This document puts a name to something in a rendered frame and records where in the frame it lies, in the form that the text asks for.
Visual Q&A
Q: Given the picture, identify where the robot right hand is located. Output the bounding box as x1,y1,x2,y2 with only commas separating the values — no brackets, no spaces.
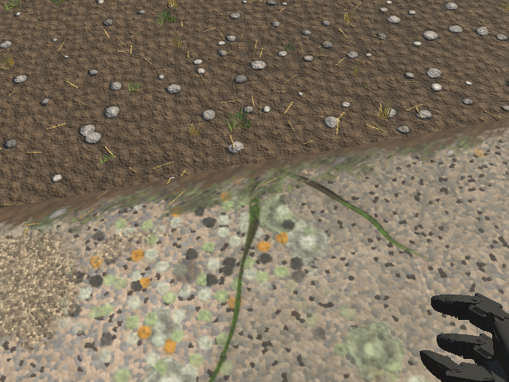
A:
420,293,509,382

